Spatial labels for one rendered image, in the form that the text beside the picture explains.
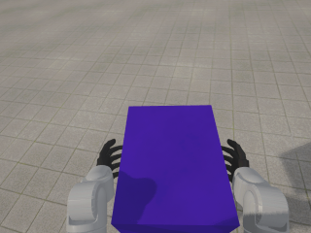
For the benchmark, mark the robot left forearm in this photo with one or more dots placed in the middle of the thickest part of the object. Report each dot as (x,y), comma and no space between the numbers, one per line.
(87,202)

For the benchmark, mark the right robot hand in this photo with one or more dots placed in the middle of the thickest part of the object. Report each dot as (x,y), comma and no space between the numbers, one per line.
(237,160)

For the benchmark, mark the left robot hand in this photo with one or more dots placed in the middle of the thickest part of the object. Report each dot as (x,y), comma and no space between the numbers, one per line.
(106,159)

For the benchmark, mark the carton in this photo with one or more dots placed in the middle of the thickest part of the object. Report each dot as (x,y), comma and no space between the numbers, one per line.
(172,176)

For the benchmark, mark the robot right forearm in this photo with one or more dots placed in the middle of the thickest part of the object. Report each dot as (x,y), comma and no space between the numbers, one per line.
(265,207)

